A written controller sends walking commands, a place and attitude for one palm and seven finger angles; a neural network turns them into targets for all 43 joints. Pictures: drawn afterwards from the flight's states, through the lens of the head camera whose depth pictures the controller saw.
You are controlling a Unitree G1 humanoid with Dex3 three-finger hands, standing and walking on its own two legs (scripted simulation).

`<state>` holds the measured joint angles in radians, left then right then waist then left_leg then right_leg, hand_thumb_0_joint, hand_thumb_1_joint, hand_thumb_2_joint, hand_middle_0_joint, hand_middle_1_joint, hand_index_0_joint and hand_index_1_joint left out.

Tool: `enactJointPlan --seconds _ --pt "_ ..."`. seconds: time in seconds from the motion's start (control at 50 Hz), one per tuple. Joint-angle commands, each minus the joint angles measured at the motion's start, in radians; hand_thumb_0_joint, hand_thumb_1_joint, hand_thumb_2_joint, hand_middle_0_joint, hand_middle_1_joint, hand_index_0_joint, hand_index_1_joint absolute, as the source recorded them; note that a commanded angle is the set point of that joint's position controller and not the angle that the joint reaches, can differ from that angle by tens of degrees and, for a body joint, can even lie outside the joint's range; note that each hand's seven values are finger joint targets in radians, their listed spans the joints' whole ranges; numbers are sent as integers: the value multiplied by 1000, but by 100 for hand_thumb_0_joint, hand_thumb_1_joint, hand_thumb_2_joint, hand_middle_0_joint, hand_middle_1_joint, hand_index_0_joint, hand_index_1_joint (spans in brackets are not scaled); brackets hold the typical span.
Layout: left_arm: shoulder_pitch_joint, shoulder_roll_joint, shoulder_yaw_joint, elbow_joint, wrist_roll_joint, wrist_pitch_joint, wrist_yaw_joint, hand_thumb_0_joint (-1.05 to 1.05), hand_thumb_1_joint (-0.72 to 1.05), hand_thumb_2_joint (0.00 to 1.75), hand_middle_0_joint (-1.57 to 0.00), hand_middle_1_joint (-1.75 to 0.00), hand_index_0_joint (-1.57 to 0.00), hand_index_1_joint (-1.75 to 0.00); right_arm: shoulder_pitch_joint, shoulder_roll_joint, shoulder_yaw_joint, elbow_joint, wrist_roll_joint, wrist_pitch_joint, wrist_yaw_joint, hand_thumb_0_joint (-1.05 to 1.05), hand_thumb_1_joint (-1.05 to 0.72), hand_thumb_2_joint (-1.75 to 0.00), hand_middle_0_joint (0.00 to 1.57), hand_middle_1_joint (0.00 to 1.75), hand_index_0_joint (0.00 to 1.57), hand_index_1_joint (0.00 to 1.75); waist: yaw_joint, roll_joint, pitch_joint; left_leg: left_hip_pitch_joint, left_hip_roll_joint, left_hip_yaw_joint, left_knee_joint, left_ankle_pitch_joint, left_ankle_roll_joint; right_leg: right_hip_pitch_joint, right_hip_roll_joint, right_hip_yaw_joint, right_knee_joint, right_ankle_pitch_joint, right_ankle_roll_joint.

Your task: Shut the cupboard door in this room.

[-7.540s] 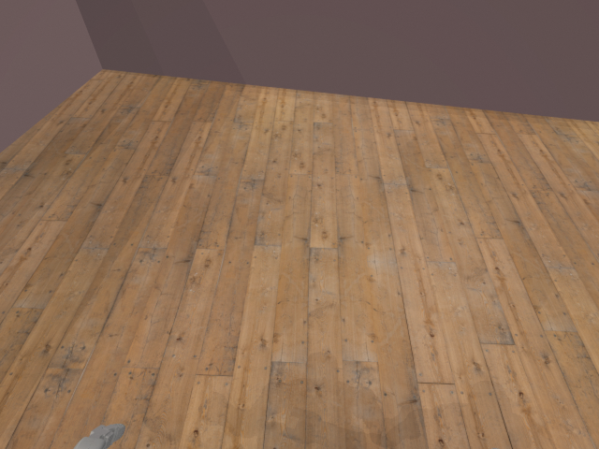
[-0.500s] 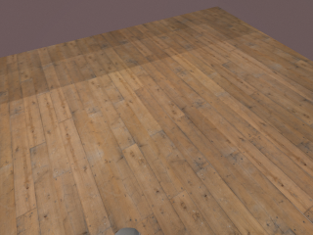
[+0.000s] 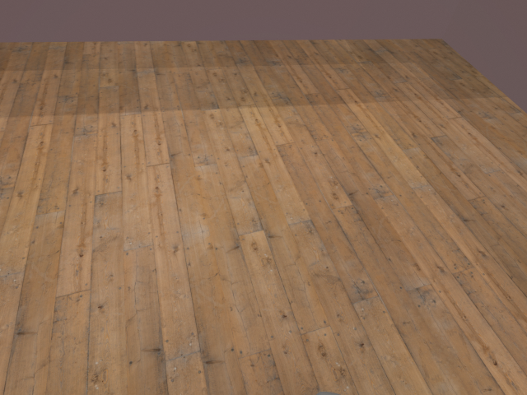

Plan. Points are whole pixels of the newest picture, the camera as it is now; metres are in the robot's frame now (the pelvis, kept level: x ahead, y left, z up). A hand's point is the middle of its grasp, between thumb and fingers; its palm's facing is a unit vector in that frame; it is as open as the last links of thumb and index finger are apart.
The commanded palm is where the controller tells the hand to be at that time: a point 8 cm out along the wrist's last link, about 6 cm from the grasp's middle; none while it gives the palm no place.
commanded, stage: turn or walk to find it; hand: left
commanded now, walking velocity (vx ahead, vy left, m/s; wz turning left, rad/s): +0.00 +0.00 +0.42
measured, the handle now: out of the picture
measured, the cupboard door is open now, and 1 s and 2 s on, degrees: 88 88 88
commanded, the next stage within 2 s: none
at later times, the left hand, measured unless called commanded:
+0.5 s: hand out of the picture -0.01 +0.14 -0.15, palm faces +0.25 -0.93 -0.26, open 7.4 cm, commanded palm none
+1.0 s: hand out of the picture -0.12 +0.21 -0.17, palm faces +0.45 -0.85 -0.26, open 7.4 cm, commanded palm none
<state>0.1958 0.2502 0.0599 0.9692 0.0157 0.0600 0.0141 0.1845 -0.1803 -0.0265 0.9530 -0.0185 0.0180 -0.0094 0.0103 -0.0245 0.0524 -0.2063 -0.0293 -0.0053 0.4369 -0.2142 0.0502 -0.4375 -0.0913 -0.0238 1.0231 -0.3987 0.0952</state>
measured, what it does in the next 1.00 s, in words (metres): steps on the spot, turning left: right foot, then left foot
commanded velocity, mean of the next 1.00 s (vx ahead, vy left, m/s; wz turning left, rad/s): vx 0.00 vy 0.00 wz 0.42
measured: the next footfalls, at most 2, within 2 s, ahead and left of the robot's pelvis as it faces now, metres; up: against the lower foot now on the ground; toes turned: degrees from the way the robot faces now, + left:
right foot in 0.22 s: +0.03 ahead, -0.15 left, +0.00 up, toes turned +3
left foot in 0.68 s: -0.08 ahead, +0.10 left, +0.00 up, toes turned +24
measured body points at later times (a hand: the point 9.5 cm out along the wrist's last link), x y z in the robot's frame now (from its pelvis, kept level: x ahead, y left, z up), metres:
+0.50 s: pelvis -0.04 -0.05 +0.00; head -0.02 -0.08 +0.45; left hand -0.02 +0.19 -0.13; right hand +0.03 -0.31 -0.17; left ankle -0.10 +0.10 -0.66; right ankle -0.01 -0.15 -0.74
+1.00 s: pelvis -0.09 -0.01 +0.00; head -0.07 +0.01 +0.45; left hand -0.14 +0.26 -0.15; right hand +0.09 -0.19 -0.14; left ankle -0.12 +0.08 -0.74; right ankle -0.04 -0.15 -0.68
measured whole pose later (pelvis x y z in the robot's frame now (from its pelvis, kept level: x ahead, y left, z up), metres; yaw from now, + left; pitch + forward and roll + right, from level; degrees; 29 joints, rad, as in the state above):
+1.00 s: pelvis -0.09 -0.01 +0.00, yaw +25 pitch +0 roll +0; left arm 0.20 0.25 0.06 0.97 0.01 0.06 0.02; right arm 0.19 -0.18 -0.03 0.95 -0.02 0.02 -0.01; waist 0.01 -0.02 0.05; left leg -0.21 -0.03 0.00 0.44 -0.22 0.04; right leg -0.44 -0.09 -0.02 1.02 -0.40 0.10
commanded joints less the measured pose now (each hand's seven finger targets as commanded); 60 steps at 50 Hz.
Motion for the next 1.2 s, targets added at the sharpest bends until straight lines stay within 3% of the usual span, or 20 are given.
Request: enactJointPlan --seconds 0.0,0.08,0.16,0.18,0.2,0.22,0.32,0.54,0.62,0.64,0.66,0.68,0.7,0.72,0.8,0.98,1.1,1.14,1.16,1.18 --pt "-57 57 10 -95 -4 -25 7 0 90 90 -20 -30 -20 -30 75 -217 -70 -36 -3 -8 -11 0 -90 -90 20 30 20 30 -49 155 -71 136 272 -293 -105 395 130 -71 9 13 -83 -45 -2" --pt "-58 41 7 -107 -9 -30 10 0 90 90 -20 -30 -20 -30 59 -219 -74 -43 -10 2 -7 0 -90 -90 20 30 20 30 -43 174 -69 34 252 -341 -94 345 125 59 42 4 -249 -54 -21" --pt "65 61 15 -83 -11 -49 15 0 90 90 -20 -30 -20 -30 24 -202 -78 -58 1 5 0 0 -90 -90 20 30 20 30 21 119 -120 -121 168 -322 9 217 53 340 44 -7 -621 189 -35" --pt "84 120 26 -81 0 -60 21 0 90 90 -20 -30 -20 -30 41 -154 -73 -62 9 5 6 0 -90 -90 20 30 20 30 25 -29 -140 -261 90 -246 112 38 -7 480 -89 112 -715 182 -71" --pt "94 203 43 -86 12 -65 26 0 90 90 -20 -30 -20 -30 28 -101 -63 -91 9 4 8 0 -90 -90 20 30 20 30 42 -282 -106 -411 -49 -66 341 -284 -76 492 -331 363 -759 232 -178" --pt "80 205 37 -104 4 -59 26 0 90 90 -20 -30 -20 -30 9 -151 -79 -92 -1 14 6 0 -90 -90 20 30 20 30 44 -205 -88 -373 -19 -86 536 -365 -74 332 -403 365 -772 253 -252" --pt "-81 94 13 -136 -1 -67 21 0 90 90 -20 -30 -20 -30 112 -127 -82 -8 -8 48 27 0 -90 -90 20 30 20 30 -51 -121 15 -345 33 -50 805 -127 -103 180 -197 63 -769 169 -176" --pt "80 154 37 -68 18 -61 21 0 90 90 -20 -30 -20 -30 -31 -106 -54 -43 7 29 24 0 -90 -90 20 30 20 30 45 -176 -38 -236 72 51 376 -270 -119 335 -278 20 -672 398 -239" --pt "54 166 41 -57 9 -52 16 0 90 90 -20 -30 -20 -30 73 -113 -49 -19 11 8 17 0 -90 -90 20 30 20 30 -15 -147 -111 -17 45 94 53 -65 -97 287 -247 -72 -513 477 -167" --pt "57 140 35 -62 -1 -44 13 0 90 90 -20 -30 -20 -30 100 -150 -57 -13 11 0 20 0 -90 -90 20 30 20 30 -33 -37 -128 115 84 37 -55 51 -82 179 -206 -111 -397 374 -115" --pt "69 75 24 -91 -9 -37 9 0 90 90 -20 -30 -20 -30 121 -245 -78 -20 2 -10 15 0 -90 -90 20 30 20 30 -49 253 -135 220 316 -262 -125 250 4 -56 -80 -164 -199 41 -40" --pt "3 44 6 -119 0 -27 9 0 90 90 -20 -30 -20 -30 151 -307 -91 -15 0 -2 7 0 -90 -90 20 30 20 30 -74 329 -105 160 438 -361 -139 448 96 -127 -26 -103 -52 -237 -21" --pt "-23 67 13 -120 1 -20 8 0 90 90 -20 -30 -20 -30 137 -299 -86 -16 -5 3 5 0 -90 -90 20 30 20 30 -71 212 -83 79 443 -305 -132 353 135 -87 -41 -46 30 -201 -37" --pt "-35 56 16 -101 5 -11 11 0 90 90 -20 -30 -20 -30 90 -260 -77 -16 -7 -3 -4 0 -90 -90 20 30 20 30 -59 302 -55 27 367 -279 -158 283 105 -105 -45 -9 54 -144 -33" --pt "11 71 20 -56 4 -23 -6 0 90 90 -20 -30 -20 -30 10 -210 -54 -42 0 -14 -13 0 -90 -90 20 30 20 30 -15 179 -35 78 254 -172 -125 369 71 -124 -19 -7 105 19 -18" --pt "-58 54 10 -95 -4 -26 7 0 90 90 -20 -30 -20 -30 78 -213 -69 -38 -4 -8 -10 0 -90 -90 20 30 20 30 -52 155 -67 127 275 -272 -98 416 126 -70 6 10 -82 -47 -4" --pt "31 47 9 -83 -13 -41 11 0 90 90 -20 -30 -20 -30 22 -214 -77 -54 -6 4 -3 0 -90 -90 20 30 20 30 -2 160 -86 -46 221 -311 -35 325 92 203 57 -20 -442 78 -28" --pt "99 110 22 -72 -2 -60 18 0 90 90 -20 -30 -20 -30 25 -163 -73 -61 9 4 5 0 -90 -90 20 30 20 30 32 -1 -121 -230 113 -235 105 83 1 442 -57 76 -692 211 -55" --pt "115 198 40 -77 14 -69 25 0 90 90 -20 -30 -20 -30 29 -95 -60 -86 11 3 9 0 -90 -90 20 30 20 30 40 -291 -108 -393 -36 -64 335 -262 -72 494 -312 340 -746 273 -154" --pt "107 210 36 -94 4 -63 25 0 90 90 -20 -30 -20 -30 -2 -145 -75 -94 2 14 7 0 -90 -90 20 30 20 30 50 -235 -84 -361 -16 -79 532 -377 -74 328 -405 373 -764 302 -241"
